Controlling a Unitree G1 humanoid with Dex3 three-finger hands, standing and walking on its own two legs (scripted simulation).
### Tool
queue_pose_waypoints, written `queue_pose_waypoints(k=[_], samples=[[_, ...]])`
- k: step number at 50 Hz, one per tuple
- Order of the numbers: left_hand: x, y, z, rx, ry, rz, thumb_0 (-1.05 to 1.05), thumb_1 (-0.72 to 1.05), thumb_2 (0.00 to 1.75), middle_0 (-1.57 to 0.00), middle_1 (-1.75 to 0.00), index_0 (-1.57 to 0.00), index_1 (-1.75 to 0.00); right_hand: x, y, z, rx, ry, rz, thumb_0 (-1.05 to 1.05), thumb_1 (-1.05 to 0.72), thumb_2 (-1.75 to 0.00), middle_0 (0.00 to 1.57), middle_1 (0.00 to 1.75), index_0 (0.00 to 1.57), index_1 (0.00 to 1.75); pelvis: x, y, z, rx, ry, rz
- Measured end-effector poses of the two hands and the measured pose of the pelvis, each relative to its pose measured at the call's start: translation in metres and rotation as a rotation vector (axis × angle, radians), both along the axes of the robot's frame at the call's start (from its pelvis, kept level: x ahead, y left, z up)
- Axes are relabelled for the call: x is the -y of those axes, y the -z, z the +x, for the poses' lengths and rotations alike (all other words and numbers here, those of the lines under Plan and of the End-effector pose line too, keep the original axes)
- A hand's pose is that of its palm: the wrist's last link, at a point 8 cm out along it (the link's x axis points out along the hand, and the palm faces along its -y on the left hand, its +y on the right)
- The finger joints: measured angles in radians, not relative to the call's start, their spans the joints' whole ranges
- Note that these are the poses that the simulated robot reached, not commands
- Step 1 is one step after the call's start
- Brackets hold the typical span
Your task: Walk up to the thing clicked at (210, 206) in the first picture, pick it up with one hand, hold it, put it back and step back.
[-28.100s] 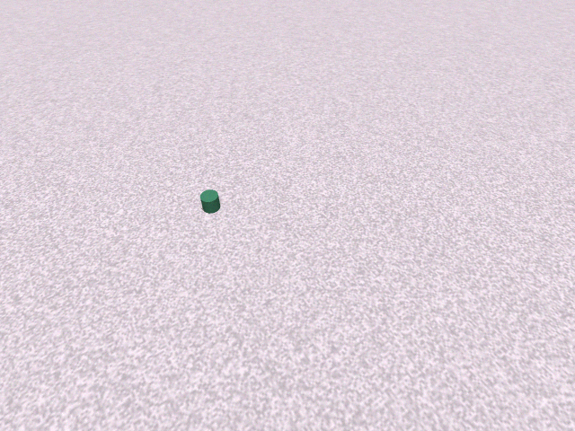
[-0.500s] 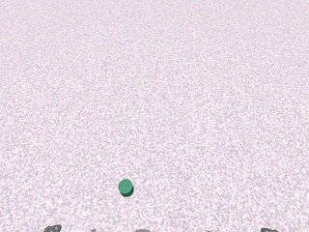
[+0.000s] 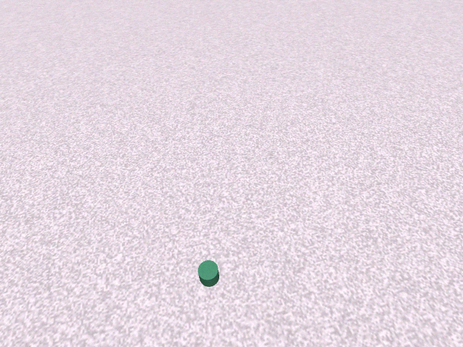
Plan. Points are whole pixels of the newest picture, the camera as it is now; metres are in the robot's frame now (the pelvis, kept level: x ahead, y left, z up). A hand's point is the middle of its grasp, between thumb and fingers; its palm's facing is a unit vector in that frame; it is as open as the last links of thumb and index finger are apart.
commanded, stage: walk up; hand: left
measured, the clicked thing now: (208, 273) +0.55 +0.16 -0.73
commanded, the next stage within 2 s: stand in 1.74 s
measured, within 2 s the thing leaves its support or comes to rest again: neither
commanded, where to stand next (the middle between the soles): +0.14 -0.03 m, yaw -5 degrees
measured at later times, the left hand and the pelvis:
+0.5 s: hand (120, 342) +0.17 +0.25 -0.15, palm faces -0.11 -0.92 -0.38, open 7.4 cm; pelvis +0.06 +0.00 -0.02, yaw -6 degrees
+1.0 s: hand out of the picture +0.12 +0.29 -0.17, palm faces -0.10 -0.94 -0.34, open 7.4 cm; pelvis -0.01 +0.03 +0.00, yaw -4 degrees
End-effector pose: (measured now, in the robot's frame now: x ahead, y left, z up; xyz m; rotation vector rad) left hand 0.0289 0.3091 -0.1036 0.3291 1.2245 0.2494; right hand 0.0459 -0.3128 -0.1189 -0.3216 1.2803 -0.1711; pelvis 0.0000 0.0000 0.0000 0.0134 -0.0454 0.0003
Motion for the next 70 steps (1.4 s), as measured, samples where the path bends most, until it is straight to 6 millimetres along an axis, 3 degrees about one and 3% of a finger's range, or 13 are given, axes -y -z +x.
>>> queue_pose_waypoints(k=[7,16,20,24,29,36,41,46,52,56,63,66,70], samples=[[-0.031,0.011,-0.006,-0.061,0.006,-0.023,0.01,0.90,0.89,-0.20,-0.30,-0.20,-0.30,-0.013,-0.026,-0.018,0.081,0.033,-0.081,0.01,-0.90,-0.90,0.21,0.30,0.21,0.30,-0.021,-0.002,0.004,0.026,0.003,0.000],[-0.030,0.006,0.062,0.021,0.101,-0.056,0.01,0.91,0.89,-0.20,-0.30,-0.20,-0.30,-0.004,-0.048,-0.022,0.103,0.085,-0.128,0.01,-0.90,-0.90,0.21,0.30,0.21,0.30,-0.017,-0.009,0.028,0.051,0.046,-0.013],[-0.013,0.006,0.099,0.037,0.136,-0.045,0.01,0.91,0.90,-0.20,-0.30,-0.20,-0.30,0.006,-0.035,-0.007,0.094,0.109,-0.115,0.01,-0.90,-0.90,0.21,0.30,0.21,0.30,-0.009,-0.003,0.044,0.043,0.073,-0.007],[0.009,0.012,0.134,0.075,0.156,-0.007,0.00,0.91,0.89,-0.20,-0.30,-0.20,-0.30,0.014,-0.001,0.017,0.079,0.138,-0.067,0.01,-0.90,-0.90,0.21,0.30,0.20,0.30,0.003,0.014,0.057,0.030,0.095,-0.009],[0.035,0.011,0.160,0.110,0.204,-0.013,0.00,0.91,0.89,-0.20,-0.30,-0.20,-0.30,-0.002,0.022,0.041,0.080,0.116,-0.001,0.00,-0.90,-0.90,0.20,0.30,0.20,0.30,0.004,0.017,0.050,0.024,0.098,-0.019],[0.033,0.018,0.179,0.186,0.213,-0.025,0.00,0.90,0.89,-0.20,-0.30,-0.20,-0.30,-0.018,0.029,0.030,0.034,0.089,-0.003,0.00,-0.90,-0.90,0.21,0.30,0.20,0.30,-0.007,0.025,0.033,0.002,0.068,-0.017],[0.008,0.034,0.170,0.208,0.186,-0.041,0.00,0.90,0.89,-0.20,-0.30,-0.20,-0.30,-0.022,0.017,-0.004,0.012,0.092,-0.084,0.00,-0.90,-0.90,0.21,0.30,0.21,0.30,-0.025,0.033,0.010,0.021,0.067,0.016],[-0.012,0.029,0.132,0.119,0.142,-0.047,0.00,0.91,0.89,-0.20,-0.30,-0.20,-0.30,-0.022,-0.013,-0.041,-0.032,0.109,-0.135,0.00,-0.90,-0.90,0.21,0.30,0.21,0.30,-0.033,0.014,-0.003,0.005,0.052,-0.043],[-0.033,0.021,0.069,-0.023,0.146,-0.036,0.00,0.91,0.89,-0.20,-0.30,-0.20,-0.30,-0.014,-0.044,-0.053,0.037,0.132,-0.152,0.01,-0.90,-0.90,0.21,0.30,0.21,0.30,-0.029,-0.004,-0.004,-0.017,0.094,-0.041],[-0.036,0.013,0.050,-0.076,0.164,-0.014,0.01,0.91,0.89,-0.20,-0.30,-0.20,-0.30,-0.001,-0.053,-0.061,0.096,0.153,-0.154,0.00,-0.90,-0.90,0.21,0.30,0.21,0.30,-0.019,-0.010,0.000,-0.002,0.123,-0.041],[-0.008,-0.009,0.065,0.019,0.201,0.018,0.01,0.91,0.89,-0.20,-0.30,-0.20,-0.30,0.032,-0.033,-0.073,0.067,0.157,-0.098,0.00,-0.89,-0.90,0.21,0.30,0.21,0.30,0.010,-0.006,0.000,0.025,0.128,-0.032],[0.004,-0.011,0.063,0.074,0.196,0.068,0.00,0.91,0.89,-0.20,-0.30,-0.20,-0.30,0.050,-0.009,-0.063,0.066,0.152,-0.074,0.01,-0.90,-0.90,0.21,0.30,0.21,0.30,0.026,0.008,0.002,0.036,0.128,-0.030],[0.017,-0.021,0.044,0.071,0.147,0.101,0.00,0.90,0.89,-0.20,-0.30,-0.20,-0.30,0.051,0.006,-0.036,0.082,0.137,-0.011,0.01,-0.90,-0.90,0.20,0.30,0.20,0.30,0.033,0.006,0.009,0.047,0.111,-0.033]])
